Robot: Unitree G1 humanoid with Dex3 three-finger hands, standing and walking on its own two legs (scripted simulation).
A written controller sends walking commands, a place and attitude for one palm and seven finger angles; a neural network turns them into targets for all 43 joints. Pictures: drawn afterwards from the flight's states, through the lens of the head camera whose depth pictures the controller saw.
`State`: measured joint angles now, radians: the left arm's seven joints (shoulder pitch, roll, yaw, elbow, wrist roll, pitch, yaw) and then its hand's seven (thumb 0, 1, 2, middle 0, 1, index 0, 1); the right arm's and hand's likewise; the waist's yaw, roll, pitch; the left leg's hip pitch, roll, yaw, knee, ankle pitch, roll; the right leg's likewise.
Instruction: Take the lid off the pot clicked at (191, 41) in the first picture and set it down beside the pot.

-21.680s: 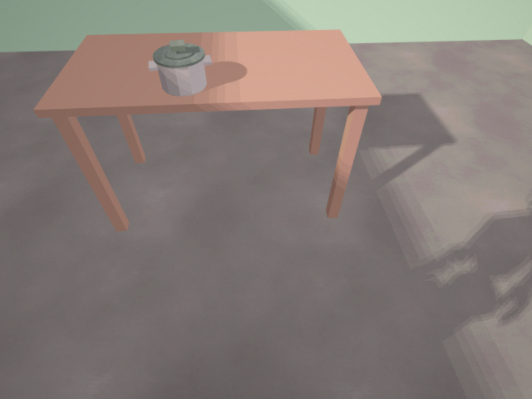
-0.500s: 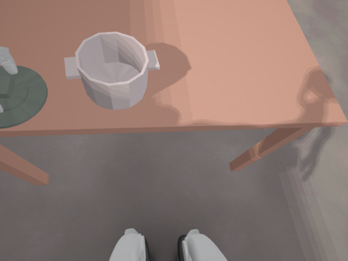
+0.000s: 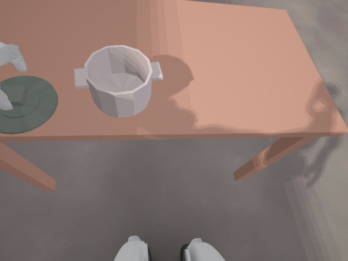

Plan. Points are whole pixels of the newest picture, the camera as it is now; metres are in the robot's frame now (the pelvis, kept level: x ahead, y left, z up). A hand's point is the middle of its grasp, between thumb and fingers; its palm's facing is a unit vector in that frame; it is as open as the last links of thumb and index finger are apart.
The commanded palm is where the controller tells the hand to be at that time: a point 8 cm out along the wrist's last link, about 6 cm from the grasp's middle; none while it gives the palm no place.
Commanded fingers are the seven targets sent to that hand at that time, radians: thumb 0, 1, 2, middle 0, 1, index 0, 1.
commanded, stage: raise the empty hand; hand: left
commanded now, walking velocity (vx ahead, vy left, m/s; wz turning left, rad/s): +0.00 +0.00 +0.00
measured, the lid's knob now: (14, 95) +0.50 +0.34 +0.00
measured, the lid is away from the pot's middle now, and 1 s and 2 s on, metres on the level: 0.24 0.24 0.24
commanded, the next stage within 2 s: draw the hand back to the body in 0.90 s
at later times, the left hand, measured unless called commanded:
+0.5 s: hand out of the picture +0.48 +0.34 +0.12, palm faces -0.43 -0.12 -0.89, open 10.9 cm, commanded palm +0.52 +0.33 +0.18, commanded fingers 0.00 0.09 0.44 -0.29 -0.98 -0.29 -0.98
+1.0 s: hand out of the picture +0.47 +0.34 +0.15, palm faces -0.42 -0.14 -0.90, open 10.9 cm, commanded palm +0.51 +0.34 +0.21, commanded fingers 0.00 0.09 0.44 -0.29 -0.98 -0.29 -0.98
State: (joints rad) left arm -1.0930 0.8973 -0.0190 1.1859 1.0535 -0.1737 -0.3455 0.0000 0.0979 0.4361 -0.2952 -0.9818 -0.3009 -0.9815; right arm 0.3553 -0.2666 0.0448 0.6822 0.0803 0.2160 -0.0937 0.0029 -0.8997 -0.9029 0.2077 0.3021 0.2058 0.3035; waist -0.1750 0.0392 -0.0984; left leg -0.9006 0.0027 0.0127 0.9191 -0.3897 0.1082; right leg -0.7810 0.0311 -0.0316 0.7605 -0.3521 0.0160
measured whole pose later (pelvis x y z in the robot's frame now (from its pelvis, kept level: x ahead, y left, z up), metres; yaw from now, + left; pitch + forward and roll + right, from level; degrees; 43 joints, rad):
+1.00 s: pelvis +0.01 -0.02 +0.02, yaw +1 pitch +16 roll -5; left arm -1.14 0.94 -0.04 1.18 1.01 -0.13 -0.46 0.00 0.10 0.44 -0.30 -0.98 -0.30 -0.98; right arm 0.33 -0.28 0.04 0.69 0.11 0.21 -0.10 0.00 -0.90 -0.90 0.21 0.30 0.20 0.30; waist -0.14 0.04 -0.10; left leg -0.72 0.00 0.02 0.79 -0.36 0.08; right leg -0.61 0.03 -0.02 0.65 -0.32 0.03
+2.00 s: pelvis +0.03 -0.04 +0.05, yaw +1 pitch +2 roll -1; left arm -0.39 0.49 0.36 0.47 -0.04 -0.06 0.07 0.00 0.32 0.57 -0.26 -0.79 -0.27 -0.78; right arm 0.27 -0.27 0.04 0.67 0.04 -0.03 -0.04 0.01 -0.90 -0.90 0.21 0.30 0.20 0.30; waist -0.02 0.01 0.00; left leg -0.21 -0.02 0.04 0.42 -0.24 0.05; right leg -0.14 0.02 0.02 0.35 -0.23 0.01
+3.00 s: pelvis +0.03 -0.08 +0.06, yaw +2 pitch -5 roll +0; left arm 0.38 0.33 0.29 -0.32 -0.10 -0.10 0.07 0.02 0.89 0.90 -0.20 -0.31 -0.21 -0.30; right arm 0.17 -0.23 0.02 0.67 0.01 -0.11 -0.06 0.02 -0.90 -0.90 0.20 0.30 0.20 0.30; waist 0.04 0.06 0.03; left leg -0.06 0.02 0.01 0.37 -0.22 0.00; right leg 0.00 0.05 -0.02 0.32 -0.23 -0.05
